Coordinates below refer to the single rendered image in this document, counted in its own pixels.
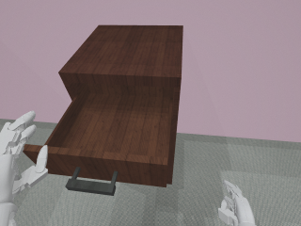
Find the handle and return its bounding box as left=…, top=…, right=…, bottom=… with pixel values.
left=65, top=167, right=119, bottom=196

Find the right robot hand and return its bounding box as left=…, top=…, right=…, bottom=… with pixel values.
left=218, top=180, right=256, bottom=226

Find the drawer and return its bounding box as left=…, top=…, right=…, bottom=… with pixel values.
left=23, top=83, right=174, bottom=187

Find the left robot forearm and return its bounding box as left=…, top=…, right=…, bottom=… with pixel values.
left=0, top=202, right=19, bottom=226

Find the cabinet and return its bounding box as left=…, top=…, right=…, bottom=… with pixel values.
left=58, top=24, right=183, bottom=185

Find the left robot hand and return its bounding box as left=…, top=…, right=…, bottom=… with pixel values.
left=0, top=110, right=48, bottom=203

